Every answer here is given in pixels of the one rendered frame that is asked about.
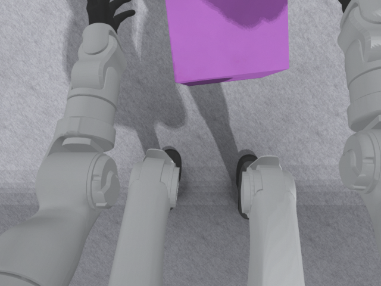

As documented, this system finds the robot right upper arm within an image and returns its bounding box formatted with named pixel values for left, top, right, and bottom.
left=339, top=129, right=381, bottom=259

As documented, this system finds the right robot foot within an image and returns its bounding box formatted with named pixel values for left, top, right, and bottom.
left=236, top=154, right=258, bottom=219

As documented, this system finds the left robot hand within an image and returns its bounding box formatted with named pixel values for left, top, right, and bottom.
left=86, top=0, right=136, bottom=34

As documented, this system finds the left robot shin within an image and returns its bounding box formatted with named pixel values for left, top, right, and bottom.
left=128, top=149, right=174, bottom=191

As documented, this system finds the left robot forearm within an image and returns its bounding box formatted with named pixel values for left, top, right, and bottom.
left=35, top=23, right=127, bottom=200

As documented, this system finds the right robot hand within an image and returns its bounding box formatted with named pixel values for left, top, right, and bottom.
left=338, top=0, right=351, bottom=13

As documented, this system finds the robot left upper arm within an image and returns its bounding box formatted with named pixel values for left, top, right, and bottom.
left=0, top=153, right=120, bottom=286

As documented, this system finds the carton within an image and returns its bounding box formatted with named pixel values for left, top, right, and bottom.
left=165, top=0, right=289, bottom=86

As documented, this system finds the right robot forearm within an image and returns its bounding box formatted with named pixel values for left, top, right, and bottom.
left=338, top=0, right=381, bottom=132

